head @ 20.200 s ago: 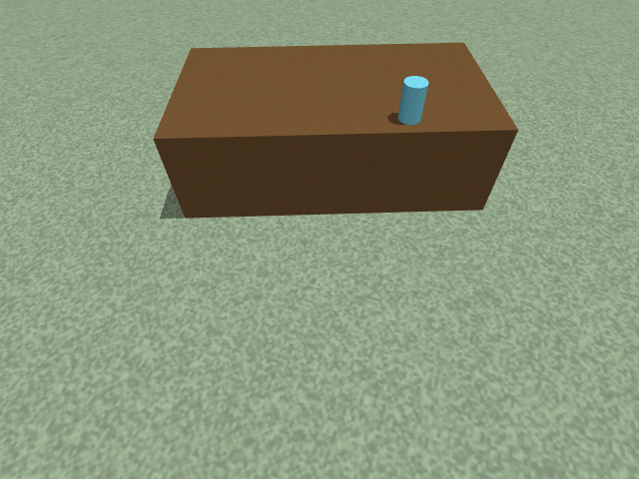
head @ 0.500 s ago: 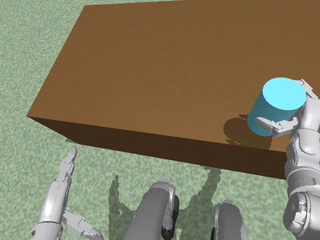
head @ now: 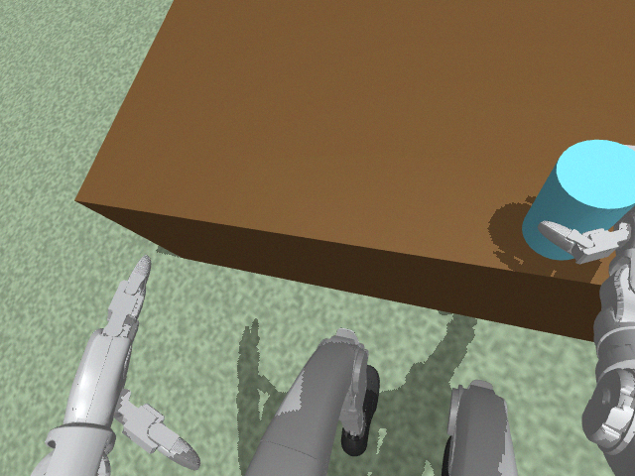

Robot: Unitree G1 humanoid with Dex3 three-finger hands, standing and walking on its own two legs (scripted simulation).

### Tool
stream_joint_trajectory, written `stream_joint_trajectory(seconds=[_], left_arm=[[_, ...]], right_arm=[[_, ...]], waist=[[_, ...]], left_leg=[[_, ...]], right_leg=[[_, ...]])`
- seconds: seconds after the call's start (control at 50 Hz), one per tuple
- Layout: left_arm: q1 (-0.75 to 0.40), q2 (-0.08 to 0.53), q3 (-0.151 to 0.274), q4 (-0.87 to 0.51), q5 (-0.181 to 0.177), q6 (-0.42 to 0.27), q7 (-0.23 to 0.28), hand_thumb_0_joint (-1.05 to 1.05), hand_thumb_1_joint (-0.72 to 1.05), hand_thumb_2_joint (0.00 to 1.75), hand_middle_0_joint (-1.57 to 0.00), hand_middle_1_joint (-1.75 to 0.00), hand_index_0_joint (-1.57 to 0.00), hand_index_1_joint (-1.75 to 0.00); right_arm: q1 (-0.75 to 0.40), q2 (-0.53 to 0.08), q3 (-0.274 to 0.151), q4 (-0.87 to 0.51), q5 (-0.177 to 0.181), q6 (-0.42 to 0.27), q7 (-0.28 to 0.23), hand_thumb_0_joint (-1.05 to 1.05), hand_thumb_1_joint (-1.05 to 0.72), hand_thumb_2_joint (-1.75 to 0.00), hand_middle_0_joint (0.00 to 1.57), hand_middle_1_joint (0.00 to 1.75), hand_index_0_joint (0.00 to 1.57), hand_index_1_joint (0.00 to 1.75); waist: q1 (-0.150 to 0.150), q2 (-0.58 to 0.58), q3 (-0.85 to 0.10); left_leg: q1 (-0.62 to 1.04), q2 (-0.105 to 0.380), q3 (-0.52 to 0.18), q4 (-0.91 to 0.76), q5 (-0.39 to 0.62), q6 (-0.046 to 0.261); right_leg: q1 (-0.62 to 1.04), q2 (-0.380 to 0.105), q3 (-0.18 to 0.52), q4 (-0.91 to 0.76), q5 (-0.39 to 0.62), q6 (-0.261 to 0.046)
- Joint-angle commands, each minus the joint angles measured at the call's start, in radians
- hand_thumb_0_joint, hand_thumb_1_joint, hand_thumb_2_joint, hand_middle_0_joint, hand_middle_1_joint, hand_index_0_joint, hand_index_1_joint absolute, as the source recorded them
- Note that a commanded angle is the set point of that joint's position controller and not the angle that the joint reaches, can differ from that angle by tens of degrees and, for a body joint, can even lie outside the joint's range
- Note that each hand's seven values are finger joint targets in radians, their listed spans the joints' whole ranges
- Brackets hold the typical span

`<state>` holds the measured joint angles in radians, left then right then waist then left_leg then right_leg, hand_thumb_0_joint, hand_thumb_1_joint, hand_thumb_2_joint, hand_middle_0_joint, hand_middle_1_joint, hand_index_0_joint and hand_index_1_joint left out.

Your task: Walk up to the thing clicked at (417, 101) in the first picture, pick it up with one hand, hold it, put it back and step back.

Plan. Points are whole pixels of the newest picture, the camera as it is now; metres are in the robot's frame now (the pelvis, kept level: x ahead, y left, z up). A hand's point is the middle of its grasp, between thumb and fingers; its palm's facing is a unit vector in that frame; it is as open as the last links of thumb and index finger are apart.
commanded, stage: lower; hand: right
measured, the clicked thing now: (576, 206) +0.48 -0.18 -0.07
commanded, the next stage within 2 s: loosen in 0.40 s
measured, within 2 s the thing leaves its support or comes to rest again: rests again in 0.28 s
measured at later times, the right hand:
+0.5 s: hand (579, 208) +0.48 -0.18 -0.09, palm faces +0.11 +0.99 +0.02, open 11.7 cm
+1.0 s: hand (589, 198) +0.49 -0.19 -0.08, palm faces +0.11 +0.99 +0.02, open 13.7 cm
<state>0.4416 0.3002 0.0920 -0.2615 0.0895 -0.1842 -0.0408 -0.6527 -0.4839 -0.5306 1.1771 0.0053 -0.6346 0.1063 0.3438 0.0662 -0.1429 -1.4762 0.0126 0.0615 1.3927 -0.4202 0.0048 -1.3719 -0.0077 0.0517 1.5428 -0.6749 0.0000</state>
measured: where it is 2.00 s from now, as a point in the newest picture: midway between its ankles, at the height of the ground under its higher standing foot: (404, 462)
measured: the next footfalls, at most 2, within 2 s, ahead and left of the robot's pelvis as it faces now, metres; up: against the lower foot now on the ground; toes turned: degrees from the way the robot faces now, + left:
none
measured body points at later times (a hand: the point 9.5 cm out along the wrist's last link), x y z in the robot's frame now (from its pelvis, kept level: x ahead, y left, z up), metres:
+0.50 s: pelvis -0.01 +0.00 -0.03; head +0.18 -0.08 +0.37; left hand +0.16 +0.26 +0.08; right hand +0.47 -0.24 -0.09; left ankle +0.11 +0.12 -0.57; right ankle +0.02 -0.11 -0.57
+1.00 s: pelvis -0.02 -0.01 -0.04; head +0.17 -0.08 +0.37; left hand +0.15 +0.26 +0.08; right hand +0.48 -0.24 -0.08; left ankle +0.11 +0.12 -0.57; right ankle +0.02 -0.11 -0.57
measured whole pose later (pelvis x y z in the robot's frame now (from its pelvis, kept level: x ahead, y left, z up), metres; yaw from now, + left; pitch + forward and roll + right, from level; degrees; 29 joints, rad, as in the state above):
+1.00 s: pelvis -0.02 -0.01 -0.04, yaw +0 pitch +31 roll +4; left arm 0.49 0.34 0.14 -0.38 0.08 -0.16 -0.06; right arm -0.75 -0.55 -0.53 1.18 -0.02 -0.62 0.10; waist 0.38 0.05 -0.15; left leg -1.62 0.03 0.06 1.51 -0.42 0.00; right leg -1.53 0.01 0.06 1.69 -0.69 -0.01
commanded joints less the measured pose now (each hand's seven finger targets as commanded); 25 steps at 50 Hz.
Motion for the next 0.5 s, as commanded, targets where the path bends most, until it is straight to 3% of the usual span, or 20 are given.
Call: stream_joint_trajectory(seconds=[0.0, 0.04, 0.06, 0.1, 0.12, 0.14, 0.18, 0.2, 0.24, 0.28, 0.32, 0.36, 0.4, 0.42, 0.44, 0.48], left_arm=[[0.04, 0.171, 0.139, -0.182, -0.008, -0.053, 0.026, 0.0, -0.52, 0.04, -0.05, -0.05, -0.05, -0.04], [0.046, 0.184, 0.148, -0.188, -0.003, -0.051, 0.029, 0.0, -0.53, 0.05, -0.04, -0.05, -0.05, -0.04], [0.061, 0.193, 0.154, -0.177, -0.005, -0.044, 0.028, 0.0, -0.53, 0.05, -0.04, -0.05, -0.05, -0.04], [0.05, 0.202, 0.167, -0.177, -0.003, -0.041, 0.028, 0.0, -0.53, 0.05, -0.04, -0.04, -0.05, -0.04], [0.079, 0.184, 0.142, -0.157, -0.001, -0.035, 0.025, 0.0, -0.52, 0.04, -0.04, -0.05, -0.05, -0.04], [0.059, 0.186, 0.144, -0.174, -0.001, -0.032, 0.023, 0.0, -0.53, 0.04, -0.04, -0.04, -0.05, -0.04], [0.041, 0.228, 0.186, -0.208, -0.003, -0.031, 0.026, 0.0, -0.53, 0.04, -0.05, -0.04, -0.05, -0.04], [0.031, 0.246, 0.203, -0.206, -0.002, -0.029, 0.027, 0.0, -0.53, 0.05, -0.05, -0.04, -0.05, -0.04], [0.052, 0.225, 0.193, -0.163, -0.005, -0.021, 0.021, 0.0, -0.53, 0.04, -0.05, -0.04, -0.05, -0.04], [0.047, 0.228, 0.19, -0.22, -0.013, -0.02, 0.022, 0.0, -0.53, 0.04, -0.05, -0.04, -0.05, -0.04], [0.055, 0.192, 0.144, -0.229, -0.01, -0.016, 0.017, 0.0, -0.52, 0.04, -0.05, -0.04, -0.05, -0.04], [0.068, 0.192, 0.153, -0.205, -0.011, -0.015, 0.019, 0.0, -0.53, 0.04, -0.05, -0.04, -0.05, -0.04], [0.03, 0.246, 0.205, -0.263, -0.009, -0.022, 0.028, 0.0, -0.53, 0.04, -0.05, -0.04, -0.05, -0.04], [0.043, 0.246, 0.202, -0.267, -0.008, -0.019, 0.028, 0.0, -0.53, 0.04, -0.05, -0.04, -0.05, -0.04], [0.06, 0.234, 0.201, -0.251, -0.009, -0.017, 0.026, 0.0, -0.53, 0.04, -0.05, -0.04, -0.05, -0.04], [0.081, 0.222, 0.194, -0.233, -0.013, -0.016, 0.022, 0.0, -0.53, 0.03, -0.05, -0.04, -0.05, -0.04]], right_arm=[[-0.512, -0.241, -0.008, -0.337, 0.028, -0.137, 0.009, 0.0, -0.01, -1.24, 1.15, 1.34, 1.2, 1.34], [-0.5, -0.272, -0.025, -0.35, 0.023, -0.138, -0.002, 0.0, -0.02, -1.24, 1.16, 1.35, 1.21, 1.35], [-0.478, -0.248, -0.015, -0.313, 0.023, -0.135, -0.003, 0.0, -0.02, -1.24, 1.16, 1.35, 1.21, 1.35], [-0.474, -0.266, -0.019, -0.31, 0.019, -0.132, -0.006, 0.0, 0.0, -1.28, 1.18, 1.38, 1.24, 1.38], [-0.47, -0.247, -0.008, -0.295, 0.016, -0.13, -0.004, 0.0, 0.0, -1.28, 1.18, 1.39, 1.24, 1.39], [-0.479, -0.244, -0.002, -0.309, 0.015, -0.131, -0.003, 0.0, -0.02, -1.28, 1.19, 1.39, 1.25, 1.39], [-0.492, -0.282, -0.02, -0.32, 0.01, -0.128, -0.007, 0.0, -0.01, -1.3, 1.19, 1.4, 1.25, 1.41], [-0.497, -0.285, -0.016, -0.32, 0.009, -0.126, -0.01, 0.0, -0.01, -1.29, 1.19, 1.4, 1.25, 1.4], [-0.485, -0.232, 0.007, -0.268, 0.016, -0.119, -0.009, 0.0, -0.01, -1.29, 1.19, 1.4, 1.25, 1.4], [-0.471, -0.261, -0.026, -0.259, 0.018, -0.117, -0.015, 0.0, 0.0, -1.3, 1.19, 1.41, 1.25, 1.41], [-0.507, -0.257, -0.011, -0.289, 0.016, -0.122, -0.011, 0.0, 0.0, -1.32, 1.22, 1.44, 1.28, 1.44], [-0.511, -0.265, -0.007, -0.268, 0.011, -0.123, -0.005, 0.0, -0.02, -1.31, 1.21, 1.42, 1.27, 1.42], [-0.52, -0.33, -0.041, -0.287, 0.003, -0.125, -0.012, 0.0, -0.03, -1.3, 1.2, 1.41, 1.26, 1.41], [-0.518, -0.334, -0.041, -0.29, -0.004, -0.12, -0.015, 0.0, 0.01, -1.31, 1.2, 1.42, 1.26, 1.42], [-0.483, -0.272, -0.018, -0.225, 0.0, -0.111, -0.011, 0.0, -0.01, -1.32, 1.21, 1.43, 1.27, 1.43], [-0.485, -0.279, -0.036, -0.225, 0.009, -0.109, -0.014, 0.0, -0.04, -1.33, 1.22, 1.44, 1.28, 1.44]], waist=[[-0.022, -0.395, -0.661], [-0.031, -0.427, -0.679], [-0.019, -0.416, -0.659], [-0.02, -0.438, -0.661], [-0.018, -0.433, -0.631], [-0.019, -0.446, -0.645], [-0.005, -0.454, -0.677], [-0.003, -0.456, -0.674], [0.014, -0.429, -0.592], [0.015, -0.38, -0.594], [0.003, -0.404, -0.623], [0.015, -0.417, -0.608], [0.008, -0.419, -0.664], [0.009, -0.406, -0.665], [0.035, -0.384, -0.596], [0.023, -0.385, -0.58]], left_leg=[[0.447, -0.02, -0.048, -0.08, 0.208, 0.038], [0.435, -0.021, -0.05, -0.072, 0.209, 0.042], [0.411, -0.025, -0.034, -0.061, 0.207, 0.043], [0.399, -0.027, -0.039, -0.057, 0.211, 0.044], [0.368, -0.03, -0.028, -0.05, 0.202, 0.045], [0.357, -0.031, -0.025, -0.036, 0.207, 0.048], [0.333, -0.031, -0.019, -0.029, 0.194, 0.045], [0.331, -0.031, -0.02, -0.026, 0.188, 0.045], [0.303, -0.03, -0.015, -0.032, 0.153, 0.045], [0.333, -0.027, -0.017, -0.037, 0.141, 0.043], [0.359, -0.023, -0.029, -0.026, 0.148, 0.044], [0.335, -0.021, -0.03, -0.013, 0.155, 0.044], [0.366, -0.021, -0.038, -0.012, 0.157, 0.042], [0.377, -0.021, -0.043, -0.017, 0.148, 0.04], [0.371, -0.019, -0.046, -0.025, 0.136, 0.039], [0.366, -0.018, -0.051, -0.023, 0.13, 0.039]], right_leg=[[0.299, 0.005, 0.012, -0.192, 0.383, 0.013], [0.319, 0.002, 0.012, -0.185, 0.398, 0.015], [0.326, 0.002, 0.019, -0.188, 0.421, 0.018], [0.326, 0.001, 0.021, -0.175, 0.439, 0.018], [0.321, -0.002, 0.025, -0.175, 0.451, 0.02], [0.329, -0.002, 0.028, -0.171, 0.474, 0.022], [0.369, -0.006, 0.036, -0.16, 0.482, 0.023], [0.358, -0.007, 0.037, -0.159, 0.47, 0.022], [0.299, -0.004, 0.037, -0.164, 0.402, 0.019], [0.254, 0.0, 0.036, -0.169, 0.333, 0.012], [0.238, 0.002, 0.026, -0.163, 0.327, 0.013], [0.231, 0.005, 0.022, -0.14, 0.336, 0.014], [0.227, 0.006, 0.022, -0.131, 0.323, 0.012], [0.211, 0.006, 0.019, -0.13, 0.301, 0.01], [0.163, 0.007, 0.016, -0.128, 0.271, 0.007], [0.133, 0.012, 0.014, -0.128, 0.259, 0.006]])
